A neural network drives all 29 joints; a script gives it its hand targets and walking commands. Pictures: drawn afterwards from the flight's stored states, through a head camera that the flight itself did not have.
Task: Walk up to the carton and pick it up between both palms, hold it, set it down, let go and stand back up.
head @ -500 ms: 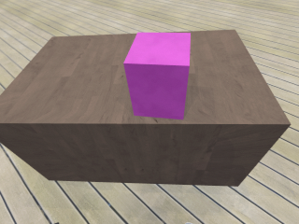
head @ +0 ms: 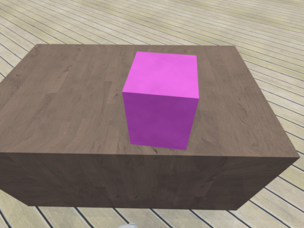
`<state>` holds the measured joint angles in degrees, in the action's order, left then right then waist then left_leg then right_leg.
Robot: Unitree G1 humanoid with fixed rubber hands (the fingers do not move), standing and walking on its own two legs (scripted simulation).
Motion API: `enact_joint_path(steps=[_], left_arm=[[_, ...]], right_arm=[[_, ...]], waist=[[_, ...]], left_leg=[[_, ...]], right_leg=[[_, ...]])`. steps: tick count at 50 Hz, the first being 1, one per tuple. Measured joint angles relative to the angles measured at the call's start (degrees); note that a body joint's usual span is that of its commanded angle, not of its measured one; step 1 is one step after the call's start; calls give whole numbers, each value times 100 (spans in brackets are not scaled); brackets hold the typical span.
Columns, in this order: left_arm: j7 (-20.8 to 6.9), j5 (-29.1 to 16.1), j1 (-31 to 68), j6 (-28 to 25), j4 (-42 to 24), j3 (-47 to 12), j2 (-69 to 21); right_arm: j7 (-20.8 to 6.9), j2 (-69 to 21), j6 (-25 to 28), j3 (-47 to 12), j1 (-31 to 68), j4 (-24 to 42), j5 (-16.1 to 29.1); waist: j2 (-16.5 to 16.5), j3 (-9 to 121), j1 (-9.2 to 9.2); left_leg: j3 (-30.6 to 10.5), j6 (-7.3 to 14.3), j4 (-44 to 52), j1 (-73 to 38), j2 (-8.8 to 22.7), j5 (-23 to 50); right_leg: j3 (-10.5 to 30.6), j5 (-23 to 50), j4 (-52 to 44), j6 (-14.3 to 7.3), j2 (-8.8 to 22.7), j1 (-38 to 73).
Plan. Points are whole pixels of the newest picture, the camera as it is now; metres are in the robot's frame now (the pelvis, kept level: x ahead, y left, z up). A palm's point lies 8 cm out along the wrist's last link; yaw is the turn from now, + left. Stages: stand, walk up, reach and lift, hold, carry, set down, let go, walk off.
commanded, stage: walk up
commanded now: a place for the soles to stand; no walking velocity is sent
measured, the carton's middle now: (161, 101) +0.51 -0.01 +0.03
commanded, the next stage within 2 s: reach and lift in 1.62 s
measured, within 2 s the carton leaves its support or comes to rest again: neither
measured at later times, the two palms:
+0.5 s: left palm out of the picture +0.06 +0.31 -0.11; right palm out of the picture +0.12 -0.28 -0.12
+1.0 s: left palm out of the picture +0.07 +0.32 -0.10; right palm out of the picture +0.12 -0.28 -0.11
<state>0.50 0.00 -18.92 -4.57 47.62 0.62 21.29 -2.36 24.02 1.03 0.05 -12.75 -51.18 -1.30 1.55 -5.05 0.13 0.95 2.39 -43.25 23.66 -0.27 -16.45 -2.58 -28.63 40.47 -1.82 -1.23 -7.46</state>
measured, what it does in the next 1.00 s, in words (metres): steps on the spot: right foot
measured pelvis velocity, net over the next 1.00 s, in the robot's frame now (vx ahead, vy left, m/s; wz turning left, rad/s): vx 0.01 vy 0.01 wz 0.03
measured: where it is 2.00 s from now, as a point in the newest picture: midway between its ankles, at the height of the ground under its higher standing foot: outside the picture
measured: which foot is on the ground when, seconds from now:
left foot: down 0.00-1.00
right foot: down 0.00-0.02, up 0.04-0.46, down 0.48-1.00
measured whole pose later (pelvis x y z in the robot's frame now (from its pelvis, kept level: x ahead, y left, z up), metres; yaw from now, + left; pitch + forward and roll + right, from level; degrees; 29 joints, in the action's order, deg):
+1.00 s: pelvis +0.01 +0.01 +0.00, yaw +1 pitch -3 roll +0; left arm 2.1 0.0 -15.8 -2.8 47.7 0.6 21.2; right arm -1.3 20.9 -0.6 0.0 -8.3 -51.7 -1.3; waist 1.0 -6.1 0.1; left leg 1.4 2.6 -43.9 21.0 -2.3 -20.1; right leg -1.3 -22.1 44.9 0.0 2.5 -20.2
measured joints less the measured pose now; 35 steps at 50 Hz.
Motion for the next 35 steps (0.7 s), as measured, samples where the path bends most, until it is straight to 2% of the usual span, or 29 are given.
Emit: enact_joint_path(steps=[1,4,6,13,17,22,24,28,31,34,35], left_arm=[[19,0,38,20,5,1,-1],[53,0,156,118,5,1,-4],[70,0,170,167,2,0,-2],[77,0,186,311,1,0,-1],[137,0,196,371,0,0,-1],[181,0,194,377,-2,-1,1],[193,0,192,356,-4,-1,2],[196,0,196,284,2,0,-3],[196,0,209,189,0,0,-4],[196,0,216,143,1,-1,-6],[196,0,230,146,2,-1,-6]], right_arm=[[29,-12,61,1,15,8,0],[79,-106,110,-1,32,12,0],[101,-184,109,-1,33,13,0],[199,-359,96,-1,61,12,0],[199,-405,-2,-1,165,12,-1],[195,-408,-150,-1,345,12,-1],[179,-409,-223,-1,439,12,-1],[150,-403,-361,0,589,11,-1],[129,-344,-364,0,568,13,-1],[111,-296,-324,-1,530,14,0],[113,-289,-268,-2,508,12,0]], waist=[[-34,-65,-1],[-80,-245,1],[-83,-241,-3],[-87,-316,-8],[-87,-330,-8],[-92,-325,-10],[-95,-331,-13],[-56,-337,-9],[-52,-217,-5],[-43,-63,1],[-44,-43,-2]], left_leg=[[22,24,107,-19,-32,224],[40,158,-81,-25,-116,21],[44,198,7,-21,-116,-12],[49,243,106,-18,-172,-7],[52,244,104,-17,-204,-4],[55,205,26,-14,-210,-11],[59,145,-114,-5,-212,-67],[47,116,-724,-8,-193,-662],[43,115,-1142,-5,-191,-807],[34,115,-459,-162,-188,-945],[37,106,-47,-256,-184,-665]], right_leg=[[5,-46,296,2,41,-117],[79,-102,1552,3,35,-646],[89,-109,1976,3,2,-1039],[123,-112,1892,3,221,-1638],[122,-112,1631,3,327,-1632],[124,23,1094,3,309,-1375],[128,364,510,3,289,-1044],[128,443,550,77,268,-963],[129,461,548,77,328,-1050],[120,493,557,107,380,-1270],[119,491,594,154,396,-1339]])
